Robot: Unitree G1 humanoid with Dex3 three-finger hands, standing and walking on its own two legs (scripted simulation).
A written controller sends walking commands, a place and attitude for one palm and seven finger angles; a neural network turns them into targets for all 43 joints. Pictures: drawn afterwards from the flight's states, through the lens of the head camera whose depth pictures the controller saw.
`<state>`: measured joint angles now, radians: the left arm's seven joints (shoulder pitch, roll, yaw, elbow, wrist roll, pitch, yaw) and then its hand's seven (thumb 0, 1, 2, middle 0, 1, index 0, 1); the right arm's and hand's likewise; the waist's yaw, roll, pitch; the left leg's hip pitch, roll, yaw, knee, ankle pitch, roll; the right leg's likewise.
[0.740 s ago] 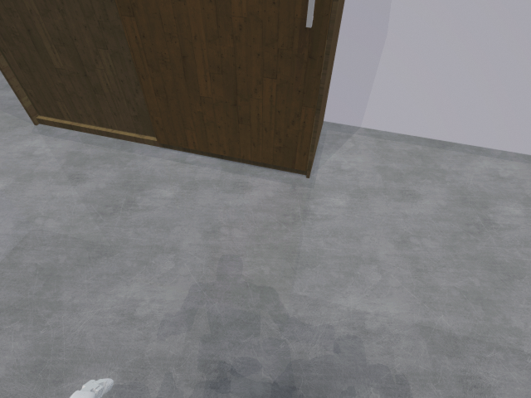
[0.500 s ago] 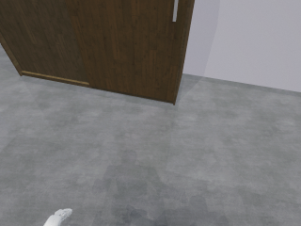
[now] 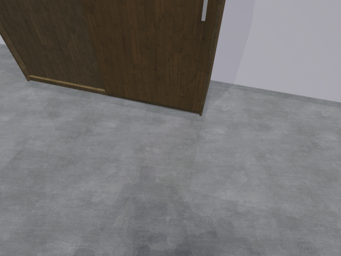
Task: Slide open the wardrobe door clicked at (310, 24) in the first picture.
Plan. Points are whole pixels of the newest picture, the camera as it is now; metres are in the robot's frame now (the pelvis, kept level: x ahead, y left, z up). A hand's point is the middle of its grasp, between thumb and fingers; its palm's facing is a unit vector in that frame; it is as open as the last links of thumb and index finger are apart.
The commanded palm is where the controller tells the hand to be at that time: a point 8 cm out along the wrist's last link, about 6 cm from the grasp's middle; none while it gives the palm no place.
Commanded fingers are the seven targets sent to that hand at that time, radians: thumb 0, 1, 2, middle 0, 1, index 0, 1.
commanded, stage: stand and wait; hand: right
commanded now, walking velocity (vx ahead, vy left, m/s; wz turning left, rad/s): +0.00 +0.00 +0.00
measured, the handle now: out of the picture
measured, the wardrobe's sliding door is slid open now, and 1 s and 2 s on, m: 0.00 0.00 0.00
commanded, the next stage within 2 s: look at it before walking up in 0.10 s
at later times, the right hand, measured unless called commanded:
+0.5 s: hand out of the picture +0.07 -0.24 -0.15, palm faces -0.04 +0.94 -0.33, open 7.4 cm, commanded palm none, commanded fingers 0.00 -0.90 -0.90 0.20 0.30 0.20 0.30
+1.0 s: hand out of the picture +0.05 -0.22 -0.17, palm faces -0.05 +0.96 -0.27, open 7.4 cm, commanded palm none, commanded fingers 0.00 -0.90 -0.90 0.20 0.30 0.20 0.30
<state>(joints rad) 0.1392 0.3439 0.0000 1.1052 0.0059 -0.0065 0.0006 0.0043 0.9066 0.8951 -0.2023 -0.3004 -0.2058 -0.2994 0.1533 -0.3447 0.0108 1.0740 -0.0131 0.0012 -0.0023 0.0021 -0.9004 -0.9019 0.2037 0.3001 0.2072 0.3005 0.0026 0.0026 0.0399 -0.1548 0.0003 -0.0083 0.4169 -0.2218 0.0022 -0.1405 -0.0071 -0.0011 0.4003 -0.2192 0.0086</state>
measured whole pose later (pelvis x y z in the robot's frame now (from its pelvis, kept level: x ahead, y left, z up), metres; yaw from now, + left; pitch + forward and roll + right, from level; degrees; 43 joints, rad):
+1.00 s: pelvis +0.02 +0.00 -0.01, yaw +3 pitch -2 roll +0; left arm 0.20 0.28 0.00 1.09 0.02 0.00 0.00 0.00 0.91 0.90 -0.20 -0.30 -0.20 -0.30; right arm 0.26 -0.28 0.00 1.07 -0.03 0.02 0.01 0.00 -0.90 -0.90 0.20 0.30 0.20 0.30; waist -0.02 0.00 -0.01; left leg -0.19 -0.03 -0.05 0.50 -0.31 0.02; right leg -0.16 -0.03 -0.04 0.48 -0.32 0.00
